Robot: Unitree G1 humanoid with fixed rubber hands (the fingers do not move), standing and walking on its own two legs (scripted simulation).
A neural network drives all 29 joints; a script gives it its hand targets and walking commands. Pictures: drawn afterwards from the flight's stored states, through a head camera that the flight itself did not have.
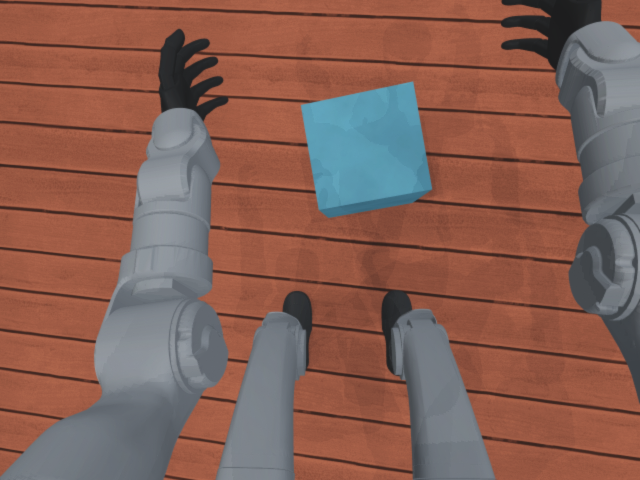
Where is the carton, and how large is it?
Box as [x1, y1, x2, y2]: [301, 82, 431, 217]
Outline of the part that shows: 412,82 301,105 319,210 328,217 412,202 431,189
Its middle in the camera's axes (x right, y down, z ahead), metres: +0.10 -0.18 +0.84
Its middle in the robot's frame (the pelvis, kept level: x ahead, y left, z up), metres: +0.53 -0.03 -0.53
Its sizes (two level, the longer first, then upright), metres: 0.210 0.200 0.250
